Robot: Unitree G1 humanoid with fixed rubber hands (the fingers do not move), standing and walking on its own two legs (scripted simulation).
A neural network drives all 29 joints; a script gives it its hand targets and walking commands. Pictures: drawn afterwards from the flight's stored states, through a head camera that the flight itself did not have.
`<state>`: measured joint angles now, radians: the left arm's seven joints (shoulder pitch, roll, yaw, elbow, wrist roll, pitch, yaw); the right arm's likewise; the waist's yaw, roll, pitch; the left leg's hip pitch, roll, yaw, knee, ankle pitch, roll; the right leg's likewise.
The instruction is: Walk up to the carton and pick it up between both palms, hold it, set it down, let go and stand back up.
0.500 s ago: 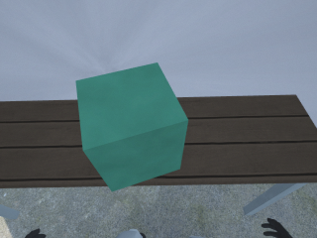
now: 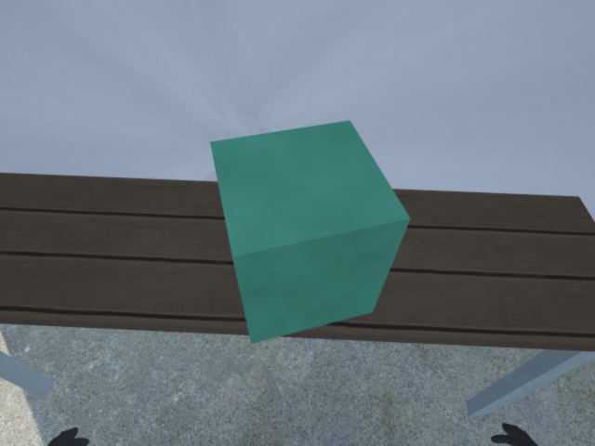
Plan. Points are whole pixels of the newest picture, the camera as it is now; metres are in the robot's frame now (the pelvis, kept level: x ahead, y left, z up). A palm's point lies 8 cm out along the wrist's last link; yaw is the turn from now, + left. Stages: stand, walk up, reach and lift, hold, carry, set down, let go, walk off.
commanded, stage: walk up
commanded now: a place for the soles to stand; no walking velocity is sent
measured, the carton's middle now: (299, 235) +0.42 +0.01 +0.02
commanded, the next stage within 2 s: reach and lift in 1.02 s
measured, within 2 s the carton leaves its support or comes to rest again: neither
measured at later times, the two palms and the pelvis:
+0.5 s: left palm out of the picture +0.09 +0.32 -0.07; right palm out of the picture +0.09 -0.32 -0.09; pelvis -0.01 +0.00 +0.01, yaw +0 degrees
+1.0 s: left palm out of the picture +0.07 +0.33 -0.08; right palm out of the picture +0.08 -0.32 -0.09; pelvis -0.01 +0.00 +0.01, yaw +0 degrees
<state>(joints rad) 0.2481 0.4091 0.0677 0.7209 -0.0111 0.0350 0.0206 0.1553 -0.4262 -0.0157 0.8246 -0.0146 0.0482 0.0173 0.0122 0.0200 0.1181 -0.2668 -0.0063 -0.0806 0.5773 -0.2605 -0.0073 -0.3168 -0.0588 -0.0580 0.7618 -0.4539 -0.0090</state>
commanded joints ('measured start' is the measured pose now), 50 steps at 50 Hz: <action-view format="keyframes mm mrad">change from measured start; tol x4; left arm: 1 13 200 41 -22 0 -32 -8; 4 22 193 31 14 3 -45 -10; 6 -60 256 39 13 9 -55 -7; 8 -110 232 31 11 5 -58 -23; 27 -117 202 18 121 -6 -66 -21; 50 -109 211 21 144 0 -66 -12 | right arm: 1 -65 -203 -68 -87 14 -46 -27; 4 -104 -176 -50 -98 32 -40 -24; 6 -57 -139 -29 -75 47 -53 -19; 28 -85 -180 -35 83 36 -70 -13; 50 -85 -172 -38 118 33 -63 -13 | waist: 1 -9 165 -124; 3 17 135 -130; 6 -12 -27 -126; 10 -19 -35 -70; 15 0 -17 -143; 50 -1 -19 -117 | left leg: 1 56 217 -262 -174 234 174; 5 -35 141 -175 -125 126 52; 8 98 67 -88 -171 -32 25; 13 49 113 -117 -204 126 45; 19 61 112 -103 -206 184 44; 30 57 107 -100 -216 194 54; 40 32 106 -115 -246 102 52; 50 44 105 -112 -246 139 52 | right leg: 1 28 12 94 -64 -69 -12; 3 141 14 75 -294 121 -12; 4 223 -14 109 -373 261 -9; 5 277 -80 170 -399 305 -16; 6 204 -130 218 -431 262 -36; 8 49 -144 192 -453 6 -55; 9 39 -120 166 -456 2 -40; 12 159 -79 112 -406 197 -17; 17 194 -90 110 -400 272 -20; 50 184 -84 107 -422 245 -23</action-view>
